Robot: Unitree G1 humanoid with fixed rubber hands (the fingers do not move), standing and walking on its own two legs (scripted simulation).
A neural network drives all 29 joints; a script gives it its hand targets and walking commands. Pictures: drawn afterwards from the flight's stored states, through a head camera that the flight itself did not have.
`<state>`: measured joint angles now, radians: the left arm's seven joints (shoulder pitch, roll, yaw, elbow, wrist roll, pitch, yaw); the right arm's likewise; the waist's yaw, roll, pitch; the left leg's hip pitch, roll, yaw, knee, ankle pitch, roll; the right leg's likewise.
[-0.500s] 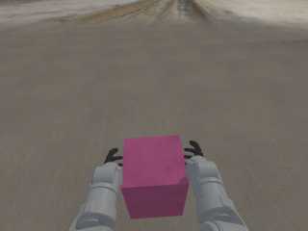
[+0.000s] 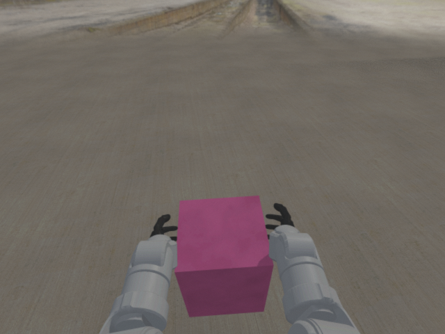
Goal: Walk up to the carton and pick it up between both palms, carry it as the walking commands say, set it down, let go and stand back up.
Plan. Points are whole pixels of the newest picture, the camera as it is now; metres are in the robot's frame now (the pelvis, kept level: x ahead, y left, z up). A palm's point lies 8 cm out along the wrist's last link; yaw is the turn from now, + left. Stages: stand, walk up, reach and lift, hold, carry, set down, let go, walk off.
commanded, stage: hold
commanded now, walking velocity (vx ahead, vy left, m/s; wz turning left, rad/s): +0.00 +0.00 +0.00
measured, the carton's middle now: (223, 258) +0.34 +0.00 -0.03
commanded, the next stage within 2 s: carry in 0.72 s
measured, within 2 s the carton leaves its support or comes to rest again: neither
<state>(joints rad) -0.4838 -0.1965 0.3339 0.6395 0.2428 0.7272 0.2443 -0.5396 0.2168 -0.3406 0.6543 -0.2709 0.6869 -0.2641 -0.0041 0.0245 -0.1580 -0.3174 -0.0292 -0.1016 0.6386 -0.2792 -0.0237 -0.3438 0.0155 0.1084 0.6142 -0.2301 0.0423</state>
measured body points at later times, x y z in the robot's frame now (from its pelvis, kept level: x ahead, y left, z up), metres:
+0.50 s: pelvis +0.00 +0.00 +0.00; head -0.07 -0.01 +0.44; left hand +0.32 +0.13 +0.04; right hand +0.33 -0.12 +0.06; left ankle +0.04 +0.13 -0.72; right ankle +0.07 -0.14 -0.72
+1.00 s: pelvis +0.03 +0.01 +0.01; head +0.02 +0.02 +0.46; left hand +0.36 +0.14 +0.08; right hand +0.37 -0.11 +0.10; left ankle +0.04 +0.13 -0.72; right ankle +0.03 -0.11 -0.70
